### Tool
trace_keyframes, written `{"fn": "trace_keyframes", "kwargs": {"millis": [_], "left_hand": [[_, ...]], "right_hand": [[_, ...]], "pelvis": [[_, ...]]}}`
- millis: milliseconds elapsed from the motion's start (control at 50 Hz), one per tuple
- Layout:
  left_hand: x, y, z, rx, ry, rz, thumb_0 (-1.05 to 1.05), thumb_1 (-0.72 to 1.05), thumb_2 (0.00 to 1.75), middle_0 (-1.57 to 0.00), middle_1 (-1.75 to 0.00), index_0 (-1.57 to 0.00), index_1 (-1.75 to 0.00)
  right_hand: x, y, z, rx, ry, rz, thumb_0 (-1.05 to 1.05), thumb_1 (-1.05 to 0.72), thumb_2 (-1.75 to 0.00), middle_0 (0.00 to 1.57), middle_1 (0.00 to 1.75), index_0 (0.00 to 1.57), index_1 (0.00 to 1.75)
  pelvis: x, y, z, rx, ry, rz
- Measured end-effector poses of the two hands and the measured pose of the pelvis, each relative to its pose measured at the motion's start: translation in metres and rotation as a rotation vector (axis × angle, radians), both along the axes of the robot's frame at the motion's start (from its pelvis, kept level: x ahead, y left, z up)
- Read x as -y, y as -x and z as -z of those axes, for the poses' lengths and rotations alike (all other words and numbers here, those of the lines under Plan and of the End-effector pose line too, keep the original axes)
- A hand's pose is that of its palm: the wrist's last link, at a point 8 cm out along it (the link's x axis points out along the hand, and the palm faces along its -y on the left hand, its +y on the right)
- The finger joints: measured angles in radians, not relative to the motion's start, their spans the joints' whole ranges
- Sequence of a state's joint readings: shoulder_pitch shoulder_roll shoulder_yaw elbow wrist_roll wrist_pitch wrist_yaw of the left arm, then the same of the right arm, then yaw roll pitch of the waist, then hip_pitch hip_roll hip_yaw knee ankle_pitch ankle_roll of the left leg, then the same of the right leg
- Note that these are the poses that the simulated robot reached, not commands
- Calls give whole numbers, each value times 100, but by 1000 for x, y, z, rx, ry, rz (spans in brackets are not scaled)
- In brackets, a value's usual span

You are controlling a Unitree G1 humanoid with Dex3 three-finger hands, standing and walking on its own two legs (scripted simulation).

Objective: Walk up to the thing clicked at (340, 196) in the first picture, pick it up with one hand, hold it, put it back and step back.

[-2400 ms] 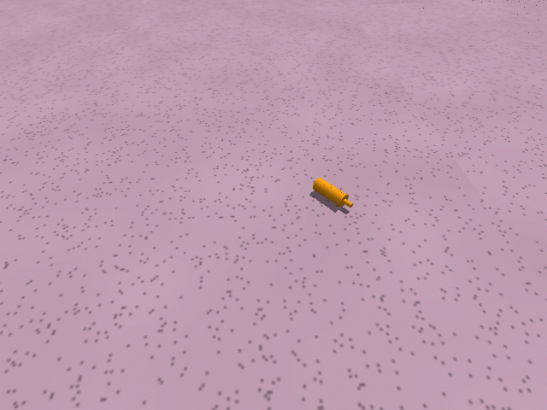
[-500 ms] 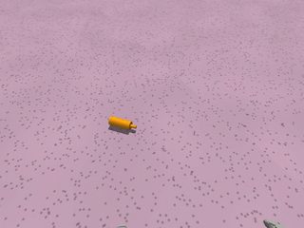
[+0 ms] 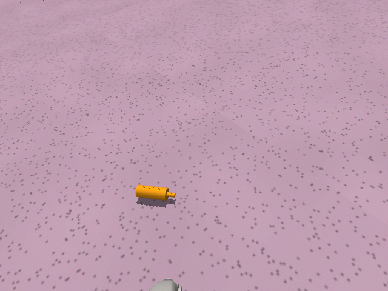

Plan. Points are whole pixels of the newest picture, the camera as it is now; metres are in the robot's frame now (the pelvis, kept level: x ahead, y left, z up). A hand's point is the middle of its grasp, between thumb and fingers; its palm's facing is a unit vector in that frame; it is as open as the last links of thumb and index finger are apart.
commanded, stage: walk up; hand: left
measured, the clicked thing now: (156, 193) +0.76 +0.31 -0.72
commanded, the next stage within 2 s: none
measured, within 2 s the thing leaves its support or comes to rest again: neither
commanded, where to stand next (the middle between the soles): +0.33 +0.14 m, yaw -10 degrees
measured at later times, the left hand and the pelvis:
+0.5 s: hand (50, 246) +0.27 +0.41 -0.12, palm faces -0.18 -0.88 -0.44, open 7.3 cm; pelvis +0.17 +0.13 +0.01, yaw -6 degrees
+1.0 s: hand (57, 209) +0.39 +0.47 -0.16, palm faces -0.19 -0.90 -0.39, open 7.3 cm; pelvis +0.26 +0.20 -0.01, yaw -11 degrees
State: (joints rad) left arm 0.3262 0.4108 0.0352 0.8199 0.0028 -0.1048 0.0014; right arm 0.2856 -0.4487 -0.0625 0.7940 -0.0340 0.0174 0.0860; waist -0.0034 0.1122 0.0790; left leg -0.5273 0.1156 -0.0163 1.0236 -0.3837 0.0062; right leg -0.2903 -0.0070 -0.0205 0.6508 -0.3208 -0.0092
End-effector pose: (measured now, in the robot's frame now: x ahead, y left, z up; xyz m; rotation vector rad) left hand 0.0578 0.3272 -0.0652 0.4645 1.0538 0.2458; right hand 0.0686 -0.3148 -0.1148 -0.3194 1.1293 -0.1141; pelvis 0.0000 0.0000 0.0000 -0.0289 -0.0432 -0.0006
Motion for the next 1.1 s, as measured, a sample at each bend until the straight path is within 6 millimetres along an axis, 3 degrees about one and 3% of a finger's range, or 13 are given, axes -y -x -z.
{"fn": "trace_keyframes", "kwargs": {"millis": [80,160,240,360,480,540,620,740,840,980,1100], "left_hand": [[-32,-8,10,-57,2,-4,0,90,90,-21,-30,-21,-30],[-77,-28,30,-111,-3,-2,0,90,90,-21,-30,-21,-30],[-108,-66,44,-153,-11,3,1,90,90,-21,-30,-21,-30],[-121,-134,29,-112,36,57,1,91,90,-21,-30,-21,-30],[-121,-197,15,-105,36,117,0,91,90,-21,-30,-21,-30],[-119,-231,13,-77,17,146,0,91,90,-21,-30,-21,-30],[-123,-265,13,-7,-8,149,0,91,90,-21,-30,-21,-30],[-142,-290,5,8,-7,143,0,90,90,-21,-30,-21,-30],[-167,-309,27,-31,21,148,0,90,90,-21,-30,-21,-30],[-181,-334,57,-102,78,129,0,91,90,-21,-30,-21,-30],[-174,-340,62,-141,86,147,0,91,90,-21,-30,-21,-30]], "right_hand": [[-19,-41,-10,34,28,-4,1,-91,-90,20,29,20,30],[-42,-78,-17,87,82,6,1,-90,-90,20,29,20,30],[-68,-88,-22,119,108,63,0,-91,-90,20,29,20,30],[-105,-80,-32,24,76,131,0,-90,-90,20,29,20,30],[-125,-81,-20,-64,42,174,0,-90,-90,20,30,20,30],[-129,-90,-6,-94,21,198,0,-90,-90,20,30,20,30],[-140,-119,12,-115,5,195,1,-90,-90,20,30,20,30],[-159,-181,7,-40,6,162,1,-90,-90,20,29,20,30],[-175,-215,4,30,56,176,0,-90,-90,20,29,20,30],[-194,-225,-8,26,114,197,0,-90,-90,20,30,20,30],[-179,-217,-12,8,156,216,0,-90,-90,20,30,21,30]], "pelvis": [[-28,-28,3,-8,2,21],[-65,-59,15,-13,-6,35],[-94,-83,19,1,-14,60],[-115,-121,-3,0,-25,85],[-130,-164,-8,-8,-31,107],[-133,-186,-2,-9,-33,118],[-137,-207,8,1,-15,130],[-158,-233,2,2,-16,139],[-184,-252,13,7,-30,162],[-201,-263,16,-6,-22,184],[-198,-263,16,-24,-16,209]]}}
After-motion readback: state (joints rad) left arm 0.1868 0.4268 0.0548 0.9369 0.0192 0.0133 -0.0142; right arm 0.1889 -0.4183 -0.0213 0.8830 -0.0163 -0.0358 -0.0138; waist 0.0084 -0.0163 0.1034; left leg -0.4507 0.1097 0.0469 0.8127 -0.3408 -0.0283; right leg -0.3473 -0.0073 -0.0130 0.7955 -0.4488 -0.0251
